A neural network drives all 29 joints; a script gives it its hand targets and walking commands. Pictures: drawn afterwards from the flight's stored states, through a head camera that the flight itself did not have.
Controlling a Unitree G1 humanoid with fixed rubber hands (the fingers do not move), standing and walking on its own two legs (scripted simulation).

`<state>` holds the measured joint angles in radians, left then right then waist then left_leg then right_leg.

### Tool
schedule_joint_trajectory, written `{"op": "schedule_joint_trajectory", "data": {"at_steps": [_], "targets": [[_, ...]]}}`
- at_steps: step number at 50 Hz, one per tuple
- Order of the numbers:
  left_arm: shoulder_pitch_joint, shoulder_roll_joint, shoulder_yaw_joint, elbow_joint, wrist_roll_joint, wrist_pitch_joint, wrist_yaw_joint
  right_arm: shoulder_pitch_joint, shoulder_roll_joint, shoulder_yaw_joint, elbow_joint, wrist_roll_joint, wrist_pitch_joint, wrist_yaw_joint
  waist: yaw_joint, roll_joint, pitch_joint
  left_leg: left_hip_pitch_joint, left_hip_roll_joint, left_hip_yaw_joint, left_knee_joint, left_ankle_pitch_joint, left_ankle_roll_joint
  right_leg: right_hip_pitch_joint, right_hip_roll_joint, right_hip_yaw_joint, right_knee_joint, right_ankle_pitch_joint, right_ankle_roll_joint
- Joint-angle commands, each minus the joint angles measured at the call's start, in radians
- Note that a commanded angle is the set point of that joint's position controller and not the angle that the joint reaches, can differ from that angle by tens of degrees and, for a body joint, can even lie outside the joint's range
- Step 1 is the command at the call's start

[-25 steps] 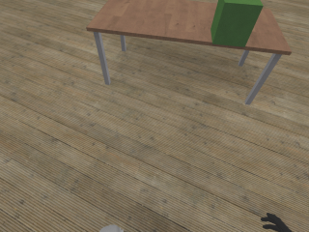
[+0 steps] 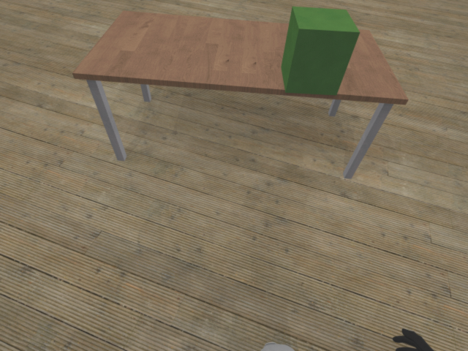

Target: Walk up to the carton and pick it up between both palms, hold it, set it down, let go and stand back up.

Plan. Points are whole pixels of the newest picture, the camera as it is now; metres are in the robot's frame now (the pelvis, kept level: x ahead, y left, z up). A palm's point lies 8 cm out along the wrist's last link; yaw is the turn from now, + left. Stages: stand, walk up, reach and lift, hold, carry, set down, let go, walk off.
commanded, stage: walk up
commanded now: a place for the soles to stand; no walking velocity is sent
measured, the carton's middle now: (315, 52) +1.16 -0.35 -0.06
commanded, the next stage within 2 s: none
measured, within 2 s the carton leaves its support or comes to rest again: neither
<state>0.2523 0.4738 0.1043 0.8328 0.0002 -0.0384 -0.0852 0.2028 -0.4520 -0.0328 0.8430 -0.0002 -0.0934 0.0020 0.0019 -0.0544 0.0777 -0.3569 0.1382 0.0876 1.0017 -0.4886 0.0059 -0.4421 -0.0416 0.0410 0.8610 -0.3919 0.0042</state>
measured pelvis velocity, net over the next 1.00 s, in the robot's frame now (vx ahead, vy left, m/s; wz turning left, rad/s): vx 0.29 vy -0.13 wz -0.14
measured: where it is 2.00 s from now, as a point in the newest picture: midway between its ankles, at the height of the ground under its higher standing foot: (268, 270)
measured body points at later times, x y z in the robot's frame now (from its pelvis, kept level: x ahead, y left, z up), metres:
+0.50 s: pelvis +0.16 -0.07 +0.00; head +0.20 -0.07 +0.45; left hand +0.29 +0.26 -0.10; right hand +0.24 -0.41 -0.09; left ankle +0.15 +0.09 -0.65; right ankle +0.19 -0.18 -0.70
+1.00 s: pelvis +0.29 -0.13 -0.01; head +0.31 -0.12 +0.44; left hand +0.44 +0.20 -0.10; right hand +0.34 -0.47 -0.10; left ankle +0.33 +0.05 -0.70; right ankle +0.34 -0.25 -0.70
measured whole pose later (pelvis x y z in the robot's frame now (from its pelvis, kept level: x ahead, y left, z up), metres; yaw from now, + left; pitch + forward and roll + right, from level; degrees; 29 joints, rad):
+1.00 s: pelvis +0.29 -0.13 -0.01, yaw -8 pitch -3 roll +3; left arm 0.24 0.49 0.09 0.83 0.00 -0.05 -0.08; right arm 0.26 -0.44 -0.03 0.84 0.00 -0.10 0.01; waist 0.00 -0.06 0.08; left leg -0.37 0.11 0.06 0.86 -0.45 0.02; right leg -0.48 -0.05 0.03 0.90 -0.40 -0.02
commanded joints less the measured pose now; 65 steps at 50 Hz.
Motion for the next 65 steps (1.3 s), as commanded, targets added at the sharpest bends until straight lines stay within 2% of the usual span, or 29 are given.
{"op": "schedule_joint_trajectory", "data": {"at_steps": [1, 5, 7, 8, 9, 10, 12, 17, 19, 20, 21, 22, 24, 26, 33, 35, 36, 37, 41, 47, 49, 50, 51, 52, 53, 54, 57, 63, 65], "targets": [[0.124, 0.311, 0.078, -0.065, 0.01, -0.026, 0.035, -0.092, -0.237, -0.072, -0.106, -0.012, -0.029, -0.011, 0.084, -0.102, -0.043, -0.469, -0.056, -0.109, 0.229, -0.04, 0.032, 0.426, -0.232, 0.658, -0.476, 0.134, -0.318], [0.093, 0.258, 0.052, -0.103, 0.032, -0.024, 0.049, -0.022, -0.194, -0.069, -0.081, 0.001, -0.053, -0.011, 0.055, -0.122, -0.175, -0.28, -0.083, -0.072, -0.136, -0.156, 0.043, 0.378, -0.186, 0.429, -0.23, 0.672, -0.312], [-0.024, 0.238, 0.039, -0.121, 0.011, -0.013, 0.043, 0.125, -0.181, -0.078, -0.001, -0.006, -0.06, -0.018, -0.055, -0.066, -0.137, 0.081, -0.096, 0.012, -0.347, 0.168, 0.066, 0.042, -0.127, 0.268, -0.132, 0.426, -0.238], [-0.09, 0.168, 0.014, -0.15, 0.007, -0.012, 0.038, 0.253, -0.235, -0.098, 0.04, -0.02, -0.067, -0.024, -0.13, 0.044, -0.163, 0.329, -0.068, -0.097, -0.444, 0.092, 0.097, -0.174, -0.041, 0.179, 0.043, 0.314, -0.171], [-0.127, 0.077, -0.009, -0.185, 0.002, -0.017, 0.037, 0.354, -0.377, -0.135, 0.055, -0.043, -0.065, -0.033, -0.195, 0.323, -0.155, 0.499, 0.168, -0.489, -0.616, -0.169, 0.186, -0.436, 0.11, 0.076, 0.335, 0.16, -0.09], [-0.189, 0.156, 0.004, -0.192, 0.02, -0.017, 0.041, 0.282, -0.441, -0.138, 0.013, -0.013, -0.058, -0.035, -0.17, 0.232, -0.09, 0.405, 0.39, -0.759, -0.769, -0.244, 0.287, -0.532, 0.077, 0.087, 0.403, -0.147, -0.05], [-0.12, 0.21, 0.009, -0.125, 0.024, -0.015, 0.028, 0.072, -0.372, -0.123, -0.022, -0.014, -0.053, -0.028, -0.057, 0.142, 0.033, 0.255, 0.336, -0.563, -0.741, -0.298, 0.294, -0.491, -0.019, 0.105, 0.354, -0.123, -0.036], [-0.075, 0.172, 0.015, -0.099, 0.03, -0.024, -0.007, 0.034, -0.345, -0.126, -0.048, -0.024, -0.059, -0.012, -0.044, 0.255, -0.007, 0.143, 0.263, -0.246, -0.565, 0.182, 0.24, -0.205, -0.077, -0.033, -0.002, -0.066, -0.025], [0.075, 0.161, 0.023, -0.037, 0.02, -0.035, 0.007, -0.068, -0.345, -0.122, -0.075, -0.02, -0.038, -0.005, 0.054, 0.229, -0.061, 0.023, 0.167, -0.085, -0.373, 0.212, 0.164, 0.092, -0.008, -0.129, -0.246, 0.097, -0.016], [0.225, 0.199, 0.061, 0.023, 0.031, -0.042, 0.02, -0.08, -0.269, -0.103, -0.08, -0.036, -0.026, -0.007, 0.145, 0.081, -0.113, -0.146, 0.101, -0.016, -0.053, 0.231, 0.127, 0.341, 0.046, -0.085, -0.239, 0.057, -0.005], [0.303, 0.367, 0.095, 0.021, 0.035, -0.058, 0.04, -0.074, -0.145, -0.066, -0.136, -0.01, -0.027, 0.002, 0.171, -0.341, -0.132, -0.404, -0.105, 0.062, 0.306, 0.169, 0.048, 0.463, -0.12, 0.473, -0.467, -0.028, -0.096], [0.271, 0.383, 0.094, -0.008, 0.014, -0.054, 0.049, -0.122, -0.148, -0.043, -0.149, 0.006, -0.02, -0.015, 0.166, -0.357, -0.119, -0.537, -0.16, -0.1, 0.341, -0.082, 0.034, 0.45, -0.216, 0.77, -0.593, 0.088, -0.143], [0.138, 0.305, 0.076, -0.058, 0.007, -0.056, 0.065, -0.066, -0.225, -0.062, -0.108, 0.002, -0.017, -0.016, 0.081, -0.053, -0.092, -0.535, -0.048, -0.124, 0.311, 0.022, 0.034, 0.51, -0.217, 0.631, -0.413, 0.4, -0.233], [0.138, 0.242, 0.062, -0.063, 0.004, -0.05, 0.076, -0.038, -0.191, -0.055, -0.093, 0.003, -0.022, -0.013, 0.074, -0.084, -0.155, -0.461, -0.025, -0.086, 0.189, -0.006, 0.02, 0.472, -0.178, 0.459, -0.301, 0.693, -0.268], [-0.015, 0.235, 0.039, -0.117, 0.017, -0.033, 0.054, 0.028, -0.181, -0.072, -0.051, -0.014, -0.046, -0.01, -0.015, 0.002, -0.065, -0.074, -0.084, 0.049, -0.27, 0.148, 0.057, 0.104, -0.143, 0.282, -0.246, 0.403, -0.251], [-0.1, 0.111, 0.0, -0.163, 0.009, -0.037, 0.046, 0.344, -0.278, -0.117, 0.035, -0.036, -0.059, -0.027, -0.172, 0.183, -0.216, 0.45, 0.0, -0.235, -0.465, 0.038, 0.132, -0.245, 0.015, 0.114, 0.235, 0.338, -0.134], [-0.105, 0.083, -0.011, -0.166, 0.014, -0.032, 0.047, 0.333, -0.387, -0.142, 0.01, -0.034, -0.054, -0.033, -0.151, 0.359, -0.134, 0.437, 0.283, -0.728, -0.745, -0.307, 0.208, -0.484, 0.143, 0.025, 0.421, -0.123, -0.059], [-0.122, 0.199, 0.004, -0.149, 0.021, -0.021, 0.053, 0.231, -0.404, -0.135, -0.012, -0.004, -0.05, -0.032, -0.124, 0.217, -0.049, 0.338, 0.332, -0.764, -0.773, -0.367, 0.247, -0.495, 0.073, 0.1, 0.471, -0.112, -0.053], [-0.017, 0.195, 0.016, -0.087, 0.036, -0.018, 0.016, 0.066, -0.321, -0.112, -0.059, -0.024, -0.044, -0.022, -0.035, 0.224, 0.03, 0.105, 0.236, -0.41, -0.725, -0.229, 0.234, -0.313, -0.042, 0.014, 0.245, -0.033, -0.017], [0.024, 0.176, 0.031, -0.046, 0.013, -0.019, -0.002, -0.042, -0.344, -0.128, -0.093, -0.028, -0.035, -0.004, 0.013, 0.292, 0.011, -0.094, 0.194, -0.266, -0.643, -0.201, 0.204, -0.022, -0.032, -0.093, -0.028, -0.03, -0.036], [0.235, 0.188, 0.057, 0.024, 0.028, -0.027, 0.013, -0.124, -0.293, -0.116, -0.102, -0.041, -0.012, -0.007, 0.138, 0.123, -0.085, -0.306, 0.105, -0.147, -0.326, -0.254, 0.155, 0.355, 0.016, -0.109, -0.127, 0.007, -0.032], [0.319, 0.229, 0.074, 0.046, 0.036, -0.037, 0.034, -0.086, -0.196, -0.085, -0.103, -0.045, 0.001, -0.007, 0.167, -0.077, -0.1, -0.407, 0.003, -0.048, 0.023, -0.165, 0.117, 0.436, 0.031, 0.02, -0.277, -0.164, -0.048], [0.326, 0.343, 0.08, 0.024, 0.041, -0.053, 0.048, -0.125, -0.111, -0.058, -0.14, -0.019, -0.006, -0.006, 0.183, -0.394, -0.041, -0.624, -0.185, -0.02, 0.304, -0.118, 0.049, 0.39, -0.217, 0.691, -0.594, -0.316, -0.149], [0.204, 0.353, 0.083, -0.032, 0.028, -0.053, 0.054, -0.1, -0.186, -0.049, -0.128, -0.01, -0.002, -0.021, 0.122, -0.219, -0.04, -0.602, -0.126, -0.169, 0.324, -0.073, 0.049, 0.355, -0.305, 0.817, -0.616, -0.214, -0.201], [0.144, 0.34, 0.077, -0.048, 0.014, -0.053, 0.064, -0.085, -0.258, -0.072, -0.099, -0.008, 0.0, -0.015, 0.088, -0.007, -0.075, -0.55, -0.072, -0.178, 0.325, -0.005, 0.037, 0.38, -0.298, 0.757, -0.549, -0.171, -0.224], [0.131, 0.326, 0.077, -0.056, 0.02, -0.059, 0.074, -0.024, -0.243, -0.072, -0.076, -0.012, -0.008, -0.008, 0.061, 0.007, -0.065, -0.541, -0.049, -0.127, 0.296, 0.022, 0.026, 0.412, -0.277, 0.668, -0.455, 0.062, -0.247], [0.136, 0.247, 0.056, -0.078, 0.018, -0.057, 0.079, 0.012, -0.195, -0.063, -0.053, -0.017, -0.011, -0.001, 0.044, -0.104, -0.138, -0.393, -0.029, -0.071, 0.109, 0.014, 0.037, 0.363, -0.204, 0.41, -0.329, 0.399, -0.256], [0.097, 0.255, 0.052, -0.091, 0.022, -0.049, 0.074, -0.008, -0.186, -0.067, -0.077, -0.008, -0.03, -0.008, 0.056, -0.149, -0.085, -0.305, -0.068, -0.029, -0.122, 0.06, 0.046, 0.296, -0.227, 0.389, -0.291, 0.498, -0.272], [-0.028, 0.229, 0.036, -0.125, 0.006, -0.035, 0.069, 0.13, -0.181, -0.078, -0.031, -0.015, -0.04, -0.009, -0.058, -0.074, -0.087, 0.044, -0.12, 0.045, -0.35, 0.161, 0.065, 0.048, -0.15, 0.199, -0.14, 0.418, -0.228]]}}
